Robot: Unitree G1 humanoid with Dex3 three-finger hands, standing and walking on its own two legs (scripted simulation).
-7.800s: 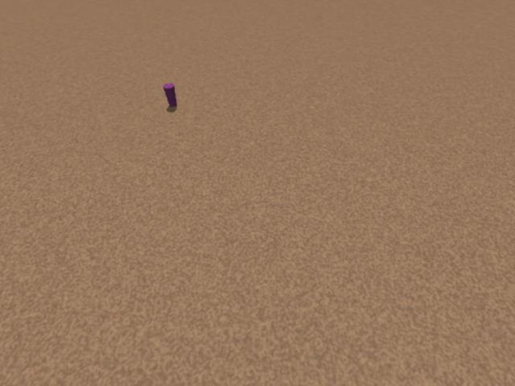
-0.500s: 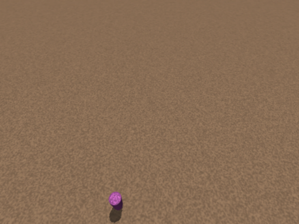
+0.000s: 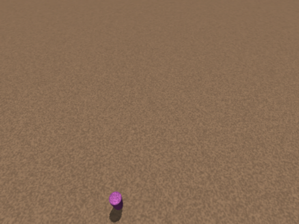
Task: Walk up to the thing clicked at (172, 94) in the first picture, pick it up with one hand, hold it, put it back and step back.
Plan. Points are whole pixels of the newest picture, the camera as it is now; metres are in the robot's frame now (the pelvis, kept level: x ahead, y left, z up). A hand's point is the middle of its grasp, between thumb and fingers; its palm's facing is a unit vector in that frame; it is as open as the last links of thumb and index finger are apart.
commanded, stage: stand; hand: left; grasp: from the side
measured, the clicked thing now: (117, 201) +0.37 +0.22 -0.71
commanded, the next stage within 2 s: go down in 0.84 s
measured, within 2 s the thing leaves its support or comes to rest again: neither
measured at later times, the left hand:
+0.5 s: hand out of the picture +0.07 +0.25 -0.16, palm faces -0.02 -0.94 -0.33, open 7.4 cm
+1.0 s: hand out of the picture +0.08 +0.25 -0.16, palm faces +0.01 -0.94 -0.33, open 7.5 cm
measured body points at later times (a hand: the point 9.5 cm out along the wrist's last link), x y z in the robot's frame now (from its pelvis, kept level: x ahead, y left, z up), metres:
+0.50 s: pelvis +0.00 +0.00 +0.00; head +0.01 +0.00 +0.45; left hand +0.07 +0.30 -0.13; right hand +0.08 -0.30 -0.13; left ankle +0.01 +0.12 -0.75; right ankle -0.02 -0.14 -0.75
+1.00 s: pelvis +0.00 +0.00 +0.00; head +0.02 +0.00 +0.45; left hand +0.08 +0.30 -0.13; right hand +0.08 -0.30 -0.13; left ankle +0.01 +0.12 -0.75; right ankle -0.02 -0.14 -0.75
